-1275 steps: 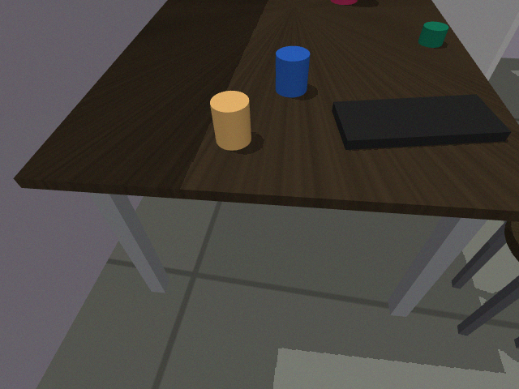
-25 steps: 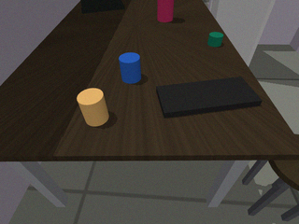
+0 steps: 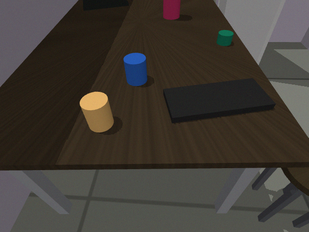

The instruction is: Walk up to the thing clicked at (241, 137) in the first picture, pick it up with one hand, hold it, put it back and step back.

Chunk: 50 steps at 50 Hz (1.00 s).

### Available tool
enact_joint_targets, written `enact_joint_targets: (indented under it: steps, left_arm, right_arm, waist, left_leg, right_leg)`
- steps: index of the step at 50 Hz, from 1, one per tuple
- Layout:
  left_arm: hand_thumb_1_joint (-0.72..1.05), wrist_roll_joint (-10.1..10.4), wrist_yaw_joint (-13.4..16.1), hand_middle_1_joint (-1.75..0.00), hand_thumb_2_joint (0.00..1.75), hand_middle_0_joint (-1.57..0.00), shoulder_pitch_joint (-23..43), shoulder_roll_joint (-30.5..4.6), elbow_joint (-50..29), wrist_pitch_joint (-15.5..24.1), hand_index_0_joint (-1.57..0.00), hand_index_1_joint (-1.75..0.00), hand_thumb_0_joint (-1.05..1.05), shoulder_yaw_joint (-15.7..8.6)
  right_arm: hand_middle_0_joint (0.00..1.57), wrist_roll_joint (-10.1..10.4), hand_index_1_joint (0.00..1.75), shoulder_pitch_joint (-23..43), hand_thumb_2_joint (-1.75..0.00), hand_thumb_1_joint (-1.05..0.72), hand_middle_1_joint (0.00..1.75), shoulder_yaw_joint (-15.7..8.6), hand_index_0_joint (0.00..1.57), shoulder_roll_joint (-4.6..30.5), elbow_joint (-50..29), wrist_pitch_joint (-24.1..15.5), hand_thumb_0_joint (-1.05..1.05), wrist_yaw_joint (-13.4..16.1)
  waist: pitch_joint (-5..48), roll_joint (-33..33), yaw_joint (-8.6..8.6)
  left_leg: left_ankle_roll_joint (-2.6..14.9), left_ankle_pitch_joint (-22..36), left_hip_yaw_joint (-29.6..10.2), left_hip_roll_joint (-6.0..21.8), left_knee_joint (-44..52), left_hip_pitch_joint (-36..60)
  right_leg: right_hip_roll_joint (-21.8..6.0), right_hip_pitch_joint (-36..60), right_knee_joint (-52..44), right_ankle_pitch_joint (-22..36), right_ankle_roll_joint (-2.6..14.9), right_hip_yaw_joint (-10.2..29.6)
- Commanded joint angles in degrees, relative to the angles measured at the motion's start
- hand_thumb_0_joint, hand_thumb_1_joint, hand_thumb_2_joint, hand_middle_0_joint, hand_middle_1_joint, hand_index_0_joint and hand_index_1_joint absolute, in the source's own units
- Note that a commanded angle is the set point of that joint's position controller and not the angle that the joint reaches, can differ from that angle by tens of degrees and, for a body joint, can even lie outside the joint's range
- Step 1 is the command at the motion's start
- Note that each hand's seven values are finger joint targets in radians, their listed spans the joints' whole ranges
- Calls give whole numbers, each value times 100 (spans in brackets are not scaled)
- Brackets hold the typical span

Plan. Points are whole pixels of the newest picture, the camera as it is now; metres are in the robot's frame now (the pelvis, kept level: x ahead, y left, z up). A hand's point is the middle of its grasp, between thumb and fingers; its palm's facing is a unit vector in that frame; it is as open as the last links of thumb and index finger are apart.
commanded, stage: home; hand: left
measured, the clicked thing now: (97, 108) +0.52 +0.20 +0.03
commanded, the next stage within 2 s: stand in 0.48 s
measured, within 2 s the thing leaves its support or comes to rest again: neither
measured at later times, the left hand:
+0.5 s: hand out of the picture +0.07 +0.25 -0.16, palm faces -0.05 -0.93 -0.36, open 17.5 cm
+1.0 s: hand out of the picture +0.07 +0.25 -0.16, palm faces -0.04 -0.94 -0.35, open 9.8 cm
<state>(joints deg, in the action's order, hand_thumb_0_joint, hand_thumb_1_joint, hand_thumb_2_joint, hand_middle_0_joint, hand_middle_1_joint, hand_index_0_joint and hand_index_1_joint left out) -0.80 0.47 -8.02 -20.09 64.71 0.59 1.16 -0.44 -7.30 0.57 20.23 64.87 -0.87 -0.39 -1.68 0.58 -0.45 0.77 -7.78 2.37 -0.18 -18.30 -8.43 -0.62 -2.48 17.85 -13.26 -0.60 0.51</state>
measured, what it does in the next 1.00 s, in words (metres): stands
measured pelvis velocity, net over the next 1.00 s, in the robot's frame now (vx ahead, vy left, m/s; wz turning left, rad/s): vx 0.01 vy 0.00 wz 0.01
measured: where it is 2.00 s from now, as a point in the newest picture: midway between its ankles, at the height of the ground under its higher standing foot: outside the picture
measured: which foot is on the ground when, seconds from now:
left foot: down 0.00-1.00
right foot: down 0.00-1.00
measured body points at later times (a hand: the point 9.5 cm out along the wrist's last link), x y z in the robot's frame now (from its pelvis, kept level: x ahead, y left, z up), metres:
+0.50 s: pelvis +0.01 +0.00 +0.00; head +0.01 +0.00 +0.45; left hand +0.08 +0.30 -0.13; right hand +0.08 -0.30 -0.13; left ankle +0.03 +0.11 -0.75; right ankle -0.04 -0.12 -0.75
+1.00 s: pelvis +0.01 +0.00 +0.00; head +0.02 +0.00 +0.45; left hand +0.07 +0.30 -0.13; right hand +0.07 -0.30 -0.14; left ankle +0.03 +0.11 -0.75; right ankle -0.04 -0.12 -0.75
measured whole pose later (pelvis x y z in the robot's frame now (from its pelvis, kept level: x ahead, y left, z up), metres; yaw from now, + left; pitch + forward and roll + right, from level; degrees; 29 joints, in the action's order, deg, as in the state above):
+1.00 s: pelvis +0.01 +0.00 +0.00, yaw +0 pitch -2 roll +0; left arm -0.8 0.4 -8.3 -19.9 64.2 0.4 0.7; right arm -0.4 -6.9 0.1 20.0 65.7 -0.7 -0.4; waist -2.4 0.0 -0.7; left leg 1.0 -8.3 2.0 -0.6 -17.9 -8.0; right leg -1.0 -1.4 16.3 -13.3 -0.8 0.1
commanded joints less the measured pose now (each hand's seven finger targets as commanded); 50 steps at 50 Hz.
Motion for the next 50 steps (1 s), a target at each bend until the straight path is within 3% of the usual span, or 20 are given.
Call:
enact_joint_targets:
  steps: [1, 3, 7, 11, 16, 19, 23, 29, 31, 32, 35, 40, 44, 47, 50]
  left_arm:
    - [-60, 16, 78, -4, 3, -4, 129, -1206, -295, 116, -4, -4, 0, -247]
    - [-58, 11, 74, -5, 4, -5, 129, -1218, -294, 116, -5, -5, 0, -258]
    - [-59, 6, 78, -4, 3, -4, 159, -1258, -338, 131, -4, -4, 0, -296]
    - [-59, 9, 81, -5, 4, -5, 160, -1221, -329, 137, -5, -5, 0, -287]
    - [-57, 18, 85, -5, 4, -5, 105, -1236, -340, 140, -5, -5, 0, -278]
    - [-55, 16, 81, -5, 5, -5, 168, -1214, -342, 115, -5, -5, 0, -277]
    - [-57, 13, 78, -5, 5, -5, 136, -1225, -355, 135, -5, -5, 0, -286]
    - [-55, 12, 80, -5, 6, -5, 107, -1203, -354, 130, -5, -5, 0, -280]
    - [-39, -1, 80, -21, 22, -20, 146, -1233, -361, 132, -20, -21, 0, -289]
    - [-31, 12, 75, -29, 30, -20, 180, -1223, -364, 119, -20, -29, 0, -299]
    - [-7, 1, 69, -30, 54, -20, 134, -1210, -353, 115, -20, -30, 0, -301]
    - [33, 11, 75, -30, 90, -20, 133, -1234, -387, 145, -20, -30, 0, -317]
    - [65, 16, 70, -30, 90, -20, 117, -1202, -398, 129, -20, -30, 0, -310]
    - [89, 10, 74, -30, 90, -20, 86, -1200, -396, 132, -20, -30, 0, -304]
    - [90, 18, 72, -30, 90, -20, 85, -1185, -402, 120, -20, -30, 0, -295]
  right_arm:
    - [20, -21, 30, 188, -90, -90, 30, -223, 20, 1195, -250, -63, 0, 96]
    - [20, -25, 30, 207, -90, -90, 30, -240, 20, 1198, -246, -52, 0, 85]
    - [20, -32, 30, 215, -90, -90, 30, -242, 20, 1198, -265, -95, 0, 85]
    - [20, -17, 30, 235, -90, -90, 30, -247, 20, 1209, -258, -97, 0, 92]
    - [20, -7, 30, 264, -90, -90, 30, -250, 20, 1213, -251, -101, 0, 104]
    - [20, -19, 30, 241, -90, -90, 30, -233, 20, 1176, -225, -82, 0, 103]
    - [20, -9, 30, 261, -90, -90, 30, -244, 20, 1202, -242, -89, 0, 99]
    - [20, -7, 30, 285, -90, -90, 30, -239, 20, 1188, -238, -94, 0, 99]
    - [20, -6, 30, 301, -90, -90, 30, -242, 20, 1177, -239, -81, 0, 95]
    - [20, -8, 30, 254, -90, -90, 30, -249, 20, 1188, -232, -76, 0, 96]
    - [20, -12, 30, 284, -90, -90, 30, -267, 20, 1211, -209, -64, 0, 85]
    - [20, -14, 30, 274, -90, -90, 30, -259, 20, 1179, -239, -86, 0, 79]
    - [20, -12, 30, 240, -90, -90, 30, -256, 20, 1191, -229, -102, 0, 88]
    - [20, -10, 30, 284, -90, -90, 30, -254, 20, 1183, -249, -106, 0, 95]
    - [20, -4, 30, 267, -90, -90, 30, -255, 20, 1219, -226, -106, 0, 103]
  waist:
    - [122, -137, 5]
    - [68, -103, -15]
    - [313, -32, 10]
    - [333, -68, 3]
    - [470, -120, 18]
    - [245, -79, -14]
    - [310, -95, 1]
    - [274, -77, 3]
    - [234, -179, -6]
    - [224, -134, -28]
    - [80, -65, -27]
    - [274, -137, -6]
    - [316, -36, -11]
    - [406, -97, 10]
    - [415, -19, 19]
  left_leg:
    - [53, 598, -783, 751, 219, 309]
    - [54, 208, -796, 728, 260, 306]
    - [79, 834, -779, 780, 215, 360]
    - [84, 954, -776, 786, 180, 415]
    - [97, 1441, -748, 799, 24, 629]
    - [60, 906, -763, 770, 172, 448]
    - [80, 1130, -739, 784, 118, 533]
    - [80, 1061, -756, 784, 130, 464]
    - [82, 943, -773, 783, 142, 485]
    - [71, 796, -756, 758, 203, 455]
    - [69, 280, -794, 726, 285, 359]
    - [94, 848, -795, 774, 200, 440]
    - [80, 889, -769, 757, 202, 438]
    - [95, 1289, -778, 793, 105, 544]
    - [97, 1327, -765, 796, 99, 560]
  right_leg:
    - [-678, -491, -434, 701, 135, 497]
    - [-668, -594, -506, 397, 152, 509]
    - [-697, -307, -358, 906, 161, 480]
    - [-707, -293, -362, 1001, 140, 451]
    - [-742, -233, -326, 1535, 134, 428]
    - [-707, -370, -403, 938, 145, 429]
    - [-746, -313, -409, 1217, 141, 462]
    - [-741, -287, -425, 1110, 137, 421]
    - [-745, -344, -456, 1038, 146, 435]
    - [-731, -375, -460, 875, 156, 431]
    - [-708, -493, -555, 469, 168, 443]
    - [-754, -295, -472, 924, 166, 449]
    - [-749, -254, -463, 952, 165, 432]
    - [-756, -215, -388, 1251, 150, 388]
    - [-763, -185, -389, 1278, 157, 390]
